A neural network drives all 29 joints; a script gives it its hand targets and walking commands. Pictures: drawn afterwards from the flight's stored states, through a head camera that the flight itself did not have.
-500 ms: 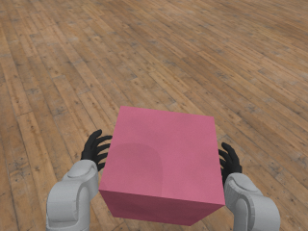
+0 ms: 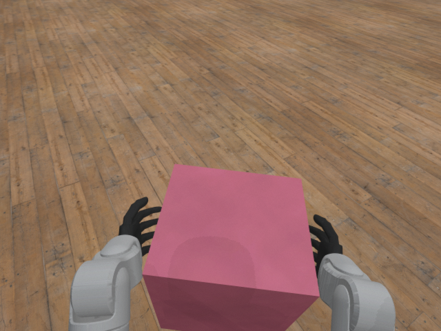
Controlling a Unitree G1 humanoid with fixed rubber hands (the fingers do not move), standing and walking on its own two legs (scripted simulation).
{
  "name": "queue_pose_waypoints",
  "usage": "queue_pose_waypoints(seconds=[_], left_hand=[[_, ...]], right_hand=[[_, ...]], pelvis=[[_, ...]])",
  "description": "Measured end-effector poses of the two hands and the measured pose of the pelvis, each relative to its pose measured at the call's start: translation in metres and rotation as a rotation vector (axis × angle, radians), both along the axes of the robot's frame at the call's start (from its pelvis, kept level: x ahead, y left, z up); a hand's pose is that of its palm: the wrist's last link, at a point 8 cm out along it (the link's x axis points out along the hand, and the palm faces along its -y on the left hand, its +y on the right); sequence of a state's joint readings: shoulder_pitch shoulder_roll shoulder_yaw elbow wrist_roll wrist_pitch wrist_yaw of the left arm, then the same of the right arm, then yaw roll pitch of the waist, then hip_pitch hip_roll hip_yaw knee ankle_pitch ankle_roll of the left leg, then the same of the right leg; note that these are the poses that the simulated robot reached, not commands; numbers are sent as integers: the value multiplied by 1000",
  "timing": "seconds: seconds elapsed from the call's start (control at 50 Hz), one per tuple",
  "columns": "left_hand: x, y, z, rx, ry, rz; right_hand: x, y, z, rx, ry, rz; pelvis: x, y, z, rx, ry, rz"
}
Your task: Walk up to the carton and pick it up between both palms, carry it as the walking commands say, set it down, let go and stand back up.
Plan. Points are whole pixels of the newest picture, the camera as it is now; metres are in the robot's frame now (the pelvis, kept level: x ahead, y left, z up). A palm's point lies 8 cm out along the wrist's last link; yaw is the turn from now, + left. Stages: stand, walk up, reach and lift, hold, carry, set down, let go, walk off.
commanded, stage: carry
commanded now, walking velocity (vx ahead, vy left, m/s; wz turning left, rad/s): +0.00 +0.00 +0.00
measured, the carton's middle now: (226, 258) +0.26 +0.00 +0.01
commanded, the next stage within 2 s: none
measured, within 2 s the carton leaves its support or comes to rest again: neither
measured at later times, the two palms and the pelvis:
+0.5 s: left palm (138, 262) +0.21 +0.14 +0.07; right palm (336, 287) +0.19 -0.17 +0.06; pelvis -0.05 +0.00 +0.00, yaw -1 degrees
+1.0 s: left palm (148, 266) +0.22 +0.13 +0.05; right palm (339, 288) +0.20 -0.18 +0.04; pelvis -0.05 -0.02 +0.00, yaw -1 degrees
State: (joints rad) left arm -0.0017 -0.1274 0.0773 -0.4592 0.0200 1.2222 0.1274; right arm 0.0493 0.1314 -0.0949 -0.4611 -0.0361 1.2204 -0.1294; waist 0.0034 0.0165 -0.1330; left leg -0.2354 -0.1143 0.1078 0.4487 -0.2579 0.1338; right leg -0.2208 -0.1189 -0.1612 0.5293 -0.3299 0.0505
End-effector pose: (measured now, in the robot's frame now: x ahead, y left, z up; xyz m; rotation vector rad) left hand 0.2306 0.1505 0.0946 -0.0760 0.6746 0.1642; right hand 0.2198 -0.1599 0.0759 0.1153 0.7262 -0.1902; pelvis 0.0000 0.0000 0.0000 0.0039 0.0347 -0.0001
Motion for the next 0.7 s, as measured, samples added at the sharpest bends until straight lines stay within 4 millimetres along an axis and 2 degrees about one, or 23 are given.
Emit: queue_pose_waypoints(seconds=[0.1,0.18,0.28,0.38,0.5,0.58,0.7], left_hand=[[-10,-2,-6,-23,10,-17],[-11,-4,-18,-22,20,-28],[-18,-5,-23,-25,13,-26],[-17,-7,-33,-21,17,-35],[-19,-11,-23,-8,-46,-44],[-21,-12,-36,-3,2,-49],[-23,-17,-42,-18,0,-48]], right_hand=[[-16,-2,-1,-19,9,-18],[-17,-4,-8,-43,22,-10],[-24,-5,-13,-45,14,-9],[-26,-7,-23,-61,20,0],[-30,-11,-18,-50,-42,-11],[-34,-12,-31,-54,7,-3],[-36,-17,-35,-57,6,-11]], pelvis=[[-15,1,1,-2,-4,-2],[-26,0,2,0,-5,-6],[-36,-1,2,0,-3,-13],[-43,-3,3,-1,-1,-18],[-53,-4,2,-2,6,-16],[-54,-5,3,-1,9,-24],[-55,-10,3,-4,10,-23]])
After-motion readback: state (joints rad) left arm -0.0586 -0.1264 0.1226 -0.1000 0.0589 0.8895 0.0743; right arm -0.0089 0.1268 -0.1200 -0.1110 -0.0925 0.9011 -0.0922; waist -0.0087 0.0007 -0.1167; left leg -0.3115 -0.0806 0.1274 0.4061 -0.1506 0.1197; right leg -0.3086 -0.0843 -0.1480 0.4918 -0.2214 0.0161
